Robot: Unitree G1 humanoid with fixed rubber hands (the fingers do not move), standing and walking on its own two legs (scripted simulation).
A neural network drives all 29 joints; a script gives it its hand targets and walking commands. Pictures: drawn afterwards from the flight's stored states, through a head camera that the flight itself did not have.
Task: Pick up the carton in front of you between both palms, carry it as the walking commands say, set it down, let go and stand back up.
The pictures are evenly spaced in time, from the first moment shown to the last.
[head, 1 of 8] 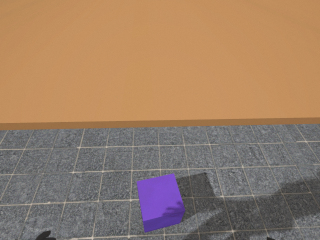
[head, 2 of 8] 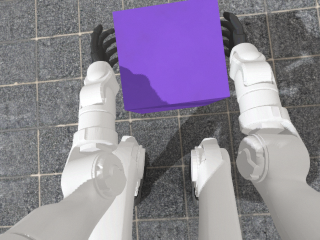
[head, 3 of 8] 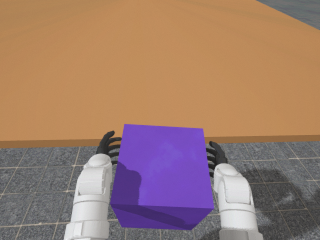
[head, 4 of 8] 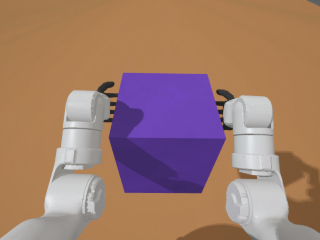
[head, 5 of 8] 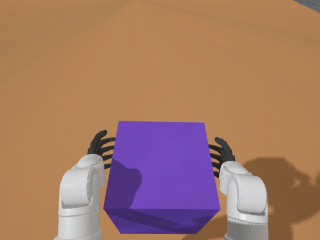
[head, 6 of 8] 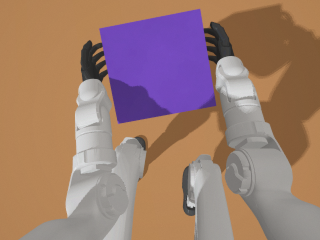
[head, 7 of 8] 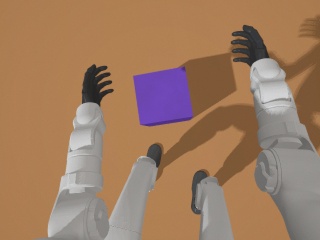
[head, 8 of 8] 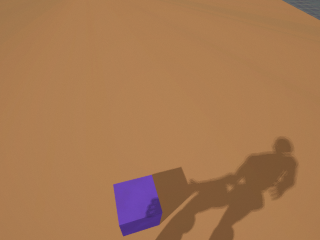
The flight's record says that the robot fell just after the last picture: no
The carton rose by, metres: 0.84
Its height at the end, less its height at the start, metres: +0.09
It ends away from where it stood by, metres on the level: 2.51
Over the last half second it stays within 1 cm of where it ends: yes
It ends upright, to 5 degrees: yes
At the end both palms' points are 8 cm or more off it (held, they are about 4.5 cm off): yes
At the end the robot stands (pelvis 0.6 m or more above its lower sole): yes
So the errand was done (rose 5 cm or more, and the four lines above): yes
